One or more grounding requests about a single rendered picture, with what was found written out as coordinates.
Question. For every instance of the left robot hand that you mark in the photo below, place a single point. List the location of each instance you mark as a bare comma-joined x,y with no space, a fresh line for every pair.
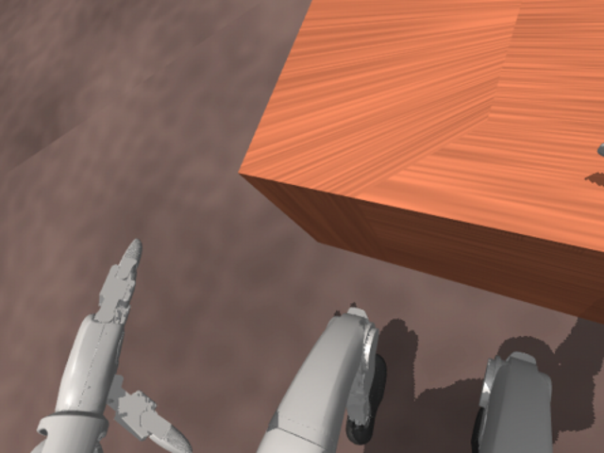
89,381

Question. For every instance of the left robot foot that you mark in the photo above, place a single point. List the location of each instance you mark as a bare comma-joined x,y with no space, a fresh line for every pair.
361,435

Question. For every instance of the left robot arm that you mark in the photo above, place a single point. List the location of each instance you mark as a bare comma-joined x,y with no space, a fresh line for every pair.
72,432

